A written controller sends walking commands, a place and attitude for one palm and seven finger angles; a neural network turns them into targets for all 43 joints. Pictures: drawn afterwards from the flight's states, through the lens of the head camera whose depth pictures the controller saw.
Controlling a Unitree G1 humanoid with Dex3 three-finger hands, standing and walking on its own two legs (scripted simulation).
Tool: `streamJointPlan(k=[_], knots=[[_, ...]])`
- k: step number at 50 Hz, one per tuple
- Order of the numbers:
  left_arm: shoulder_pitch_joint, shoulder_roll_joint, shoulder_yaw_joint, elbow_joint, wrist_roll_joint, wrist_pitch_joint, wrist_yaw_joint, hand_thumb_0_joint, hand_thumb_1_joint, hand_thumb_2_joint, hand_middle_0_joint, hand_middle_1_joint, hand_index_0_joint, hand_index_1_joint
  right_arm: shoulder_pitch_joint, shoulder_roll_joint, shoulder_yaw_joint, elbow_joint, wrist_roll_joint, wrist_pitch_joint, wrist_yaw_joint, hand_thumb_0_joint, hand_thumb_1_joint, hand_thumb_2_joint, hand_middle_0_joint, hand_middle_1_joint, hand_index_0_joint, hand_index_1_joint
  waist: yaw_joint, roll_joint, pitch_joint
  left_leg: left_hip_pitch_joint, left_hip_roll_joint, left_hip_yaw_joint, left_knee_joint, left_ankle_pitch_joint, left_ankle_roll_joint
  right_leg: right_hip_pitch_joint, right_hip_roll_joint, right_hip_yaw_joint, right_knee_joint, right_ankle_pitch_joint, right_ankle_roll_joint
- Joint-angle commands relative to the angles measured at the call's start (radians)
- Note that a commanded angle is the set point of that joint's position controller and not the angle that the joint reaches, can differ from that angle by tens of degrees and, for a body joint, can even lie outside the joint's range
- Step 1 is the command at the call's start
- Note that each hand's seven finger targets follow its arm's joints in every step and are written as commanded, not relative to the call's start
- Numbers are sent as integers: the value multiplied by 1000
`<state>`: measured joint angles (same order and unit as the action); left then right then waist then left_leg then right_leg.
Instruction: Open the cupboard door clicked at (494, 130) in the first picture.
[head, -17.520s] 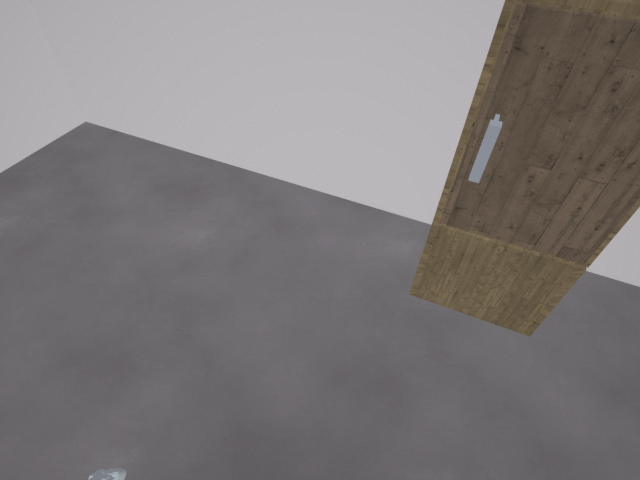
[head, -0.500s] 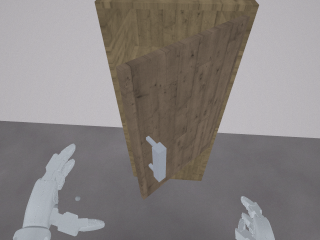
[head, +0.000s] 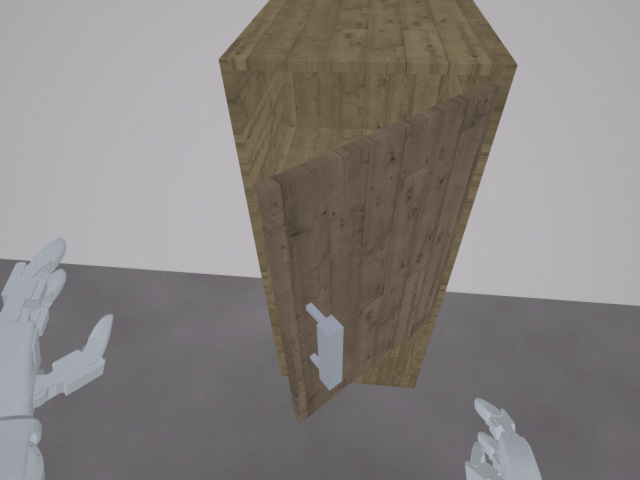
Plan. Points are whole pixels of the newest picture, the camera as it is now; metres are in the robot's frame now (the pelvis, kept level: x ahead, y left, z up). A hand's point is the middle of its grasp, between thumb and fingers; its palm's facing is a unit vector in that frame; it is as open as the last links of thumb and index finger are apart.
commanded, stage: draw the hand back to the body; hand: left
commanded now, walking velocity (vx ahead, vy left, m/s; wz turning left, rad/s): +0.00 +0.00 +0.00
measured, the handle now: (321, 345) +0.33 +0.05 -0.05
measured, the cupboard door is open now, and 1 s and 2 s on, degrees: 44 44 44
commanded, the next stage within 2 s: step back with the hand held close in 0.42 s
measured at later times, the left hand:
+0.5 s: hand (83, 347) +0.18 +0.25 +0.16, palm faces +0.46 -0.79 -0.41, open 7.4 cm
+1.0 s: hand (42, 385) +0.14 +0.27 +0.16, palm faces +0.38 -0.77 -0.52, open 7.4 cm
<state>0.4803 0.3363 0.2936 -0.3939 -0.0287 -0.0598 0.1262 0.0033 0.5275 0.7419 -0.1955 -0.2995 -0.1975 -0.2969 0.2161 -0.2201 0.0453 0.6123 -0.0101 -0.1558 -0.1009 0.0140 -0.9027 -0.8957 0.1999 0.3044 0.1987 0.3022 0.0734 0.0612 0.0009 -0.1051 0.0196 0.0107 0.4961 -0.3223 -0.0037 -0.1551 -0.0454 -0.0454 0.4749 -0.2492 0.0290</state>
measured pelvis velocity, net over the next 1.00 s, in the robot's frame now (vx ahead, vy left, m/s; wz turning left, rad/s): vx -0.06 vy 0.01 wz -0.02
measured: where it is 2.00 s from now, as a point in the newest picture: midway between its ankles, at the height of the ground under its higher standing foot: outside the picture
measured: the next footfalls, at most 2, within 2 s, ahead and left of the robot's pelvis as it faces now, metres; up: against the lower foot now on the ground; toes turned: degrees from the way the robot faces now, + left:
right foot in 1.82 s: -0.17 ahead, -0.13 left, +0.00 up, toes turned +12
left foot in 2.00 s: -0.21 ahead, +0.11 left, +0.00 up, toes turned +9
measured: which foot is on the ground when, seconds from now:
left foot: down 0.00-1.00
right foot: down 0.00-1.00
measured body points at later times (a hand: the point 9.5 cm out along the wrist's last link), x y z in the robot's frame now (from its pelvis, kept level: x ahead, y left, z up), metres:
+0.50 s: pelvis -0.01 -0.01 +0.01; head -0.03 -0.03 +0.45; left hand +0.15 +0.29 +0.18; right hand +0.18 -0.23 -0.08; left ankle -0.03 +0.12 -0.74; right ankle +0.01 -0.14 -0.74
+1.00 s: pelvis -0.06 +0.01 +0.00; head -0.04 +0.01 +0.45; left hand +0.12 +0.31 +0.18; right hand +0.12 -0.24 -0.07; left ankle -0.03 +0.12 -0.74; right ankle +0.01 -0.14 -0.74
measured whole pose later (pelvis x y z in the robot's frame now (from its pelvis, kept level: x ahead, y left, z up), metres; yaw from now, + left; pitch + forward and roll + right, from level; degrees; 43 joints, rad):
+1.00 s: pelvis -0.06 +0.01 +0.00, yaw -1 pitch -1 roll +0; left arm 0.55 0.42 0.41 -0.48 -0.02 -0.16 0.13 0.01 0.89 0.90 -0.21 -0.30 -0.22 -0.30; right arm 0.17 -0.23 -0.01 0.57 0.00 -0.04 -0.10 0.01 -0.90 -0.90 0.20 0.30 0.20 0.30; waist 0.01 0.00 0.06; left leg -0.25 0.01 0.03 0.49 -0.22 0.01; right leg -0.28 -0.05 -0.02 0.43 -0.12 0.04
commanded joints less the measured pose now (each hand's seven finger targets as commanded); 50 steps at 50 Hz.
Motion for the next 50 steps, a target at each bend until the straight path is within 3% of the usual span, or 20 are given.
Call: streamJointPlan(k=[1, 2, 3, 5, 7, 14, 19, 26, 27, 28, 29, 30, 32, 34, 36, 38, 39, 41, 45, 50], knots=[[-134, 191, 171, -225, -9, -85, 17, 0, 865, 885, -199, -300, -199, -300, -133, -101, -46, -144, 2, -54, -4, 0, -900, -900, 200, 300, 200, 300, -3, 29, -51, -42, -4, 18, -128, 278, 9, 95, 40, -18, -85, 187, -39], [-147, 204, 189, -228, -9, -89, 19, 0, 900, 900, -200, -300, -200, -300, -134, -100, -45, -140, 1, -55, -3, 0, -900, -900, 200, 300, 200, 300, -2, 37, -48, -40, -5, 16, -131, 288, 9, 100, 41, -19, -89, 196, -40], [-115, 166, 164, -173, -10, -85, 14, 0, 900, 900, -200, -300, -200, -300, -133, -98, -46, -133, -1, -53, -2, 0, -900, -900, 200, 300, 200, 300, -5, -5, -13, -47, -4, 18, -135, 281, 9, 86, 43, -23, -95, 192, -37], [-97, 127, 124, -138, -16, -79, 2, 0, 900, 900, -200, -300, -200, -300, -137, -103, -50, -132, 4, -46, 4, 0, -900, -900, 200, 300, 200, 300, -10, -11, 13, -44, 0, 18, -147, 261, 11, 78, 41, -21, -110, 169, -35], [-120, 149, 136, -176, -13, -84, 2, 0, 900, 900, -200, -300, -200, -300, -140, -109, -57, -135, 2, -43, 6, 0, -900, -900, 200, 300, 200, 300, -7, -2, -26, -27, -3, 21, -150, 272, 15, 97, 42, -18, -111, 181, -35], [-126, 204, 181, -205, -5, -90, 10, 0, 900, 900, -200, -300, -200, -300, -156, -105, -58, -131, -4, -49, -1, 0, -900, -900, 200, 300, 200, 300, 5, 8, -46, -14, -10, 22, -157, 257, 14, 118, 46, -12, -130, 174, -38], [-126, 190, 170, -204, -4, -93, 10, 0, 900, 900, -200, -300, -200, -300, -157, -102, -60, -120, -4, -55, -3, 0, -900, -900, 200, 300, 200, 300, 1, 22, -39, 0, -12, 29, -155, 278, 15, 117, 45, -9, -139, 200, -37], [-132, 168, 151, -168, -9, -94, 3, 0, 900, 900, -200, -300, -200, -300, -160, -98, -63, -113, -1, -54, -2, 0, -900, -900, 200, 300, 200, 300, -4, -14, 5, 3, -11, 31, -167, 214, 18, 83, 49, -4, -170, 125, -30], [-225, 202, 167, -237, -7, -105, 8, 0, 900, 900, -200, -300, -200, -300, -167, -102, -62, -114, -3, -58, -3, 0, -900, -900, 200, 300, 200, 300, -7, 11, -35, 15, -16, 27, -169, 210, 19, 97, 47, 0, -170, 122, -31], [-274, 296, 269, -245, 1, -140, 13, 0, 900, 900, -200, -300, -200, -300, -144, -123, -55, -149, 6, -33, -1, 0, -900, -900, 200, 300, 200, 300, -54, -39, 72, -88, -1, 17, -133, 141, 30, -16, 12, 65, -223, 140, -26], [-258, 293, 272, -206, 9, -151, 10, 0, 900, 900, -200, -300, -200, -300, -141, -112, -55, -137, 5, -16, -2, 0, -900, -900, 200, 300, 200, 300, -52, -50, 68, -102, -8, 1, -124, 123, 29, -18, -7, 63, -229, 134, -30], [-124, 220, 222, -149, 4, -149, 1, 0, 900, 900, -200, -300, -200, -300, -148, -115, -61, -137, -1, -3, -1, 0, -900, -900, 200, 300, 200, 300, -55, -67, 46, -89, -6, 6, -113, 147, 29, -28, -12, 59, -223, 151, -32], [-28, 192, 199, -183, 0, -156, -5, 0, 900, 900, -200, -300, -200, -300, -145, -127, -70, -151, -6, 16, 6, 0, -900, -900, 200, 300, 200, 300, -56, -27, -36, -75, 0, 12, -107, 235, 26, 13, -14, 45, -181, 249, -33], [15, 205, 214, -215, -3, -162, -1, 0, 900, 900, -200, -300, -200, -300, -143, -133, -77, -160, -7, 28, 3, 0, -900, -900, 200, 300, 200, 300, -55, 15, -112, -68, 8, 8, -112, 346, 20, 64, -8, 21, -129, 343, -29], [51, 215, 225, -244, -7, -160, 4, 0, 900, 900, -200, -300, -200, -300, -141, -131, -83, -178, -3, 43, 3, 0, -900, -900, 200, 300, 200, 300, -56, 4, -169, -57, 18, 12, -100, 436, 16, 91, 0, 15, -88, 428, -23], [60, 236, 247, -253, -9, -158, 9, 0, 900, 900, -200, -300, -200, -300, -141, -128, -89, -186, 0, 57, 0, 0, -900, -900, 200, 300, 200, 300, -58, -37, -181, -72, 20, 13, -94, 442, 14, 92, 3, 18, -78, 454, -19], [59, 250, 260, -259, -9, -157, 13, 0, 900, 900, -200, -300, -200, -300, -151, -128, -90, -187, 1, 61, -3, 0, -900, -900, 200, 300, 200, 300, -55, -13, -174, -89, 18, 6, -97, 448, 13, 96, 1, 15, -70, 462, -21], [68, 250, 262, -256, -11, -157, 17, 0, 900, 900, -200, -300, -200, -300, -147, -122, -93, -197, 7, 68, -4, 0, -900, -900, 200, 300, 200, 300, -56, -44, -168, -110, 24, 8, -98, 418, 14, 89, 5, 16, -61, 441, -16], [52, 254, 261, -281, -6, -164, 24, 0, 900, 900, -200, -300, -200, -300, -146, -127, -92, -205, 9, 67, -6, 0, -900, -900, 200, 300, 200, 300, -55, -8, -130, -192, 25, -8, -124, 321, 21, 88, 17, 18, -47, 347, -12], [38, 244, 261, -292, 9, -177, 29, 0, 900, 900, -200, -300, -200, -300, -140, -140, -91, -217, 11, 52, -4, 0, -900, -900, 200, 300, 200, 300, -53, 39, -75, -413, 49, -38, -192, 15, 55, 167, 41, 29, 24, 213, -3]])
